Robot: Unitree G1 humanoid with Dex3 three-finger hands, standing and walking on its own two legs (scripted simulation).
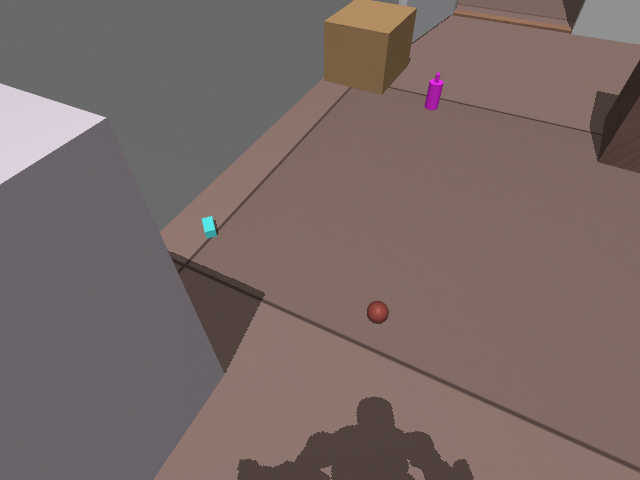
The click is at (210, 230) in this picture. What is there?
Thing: small box
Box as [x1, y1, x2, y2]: [202, 216, 216, 237]
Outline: 211,216 202,218 206,237 216,235
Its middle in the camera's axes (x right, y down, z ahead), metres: -0.48 -0.05 +1.71
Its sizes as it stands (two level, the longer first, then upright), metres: 0.089 0.046 0.040
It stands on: the floor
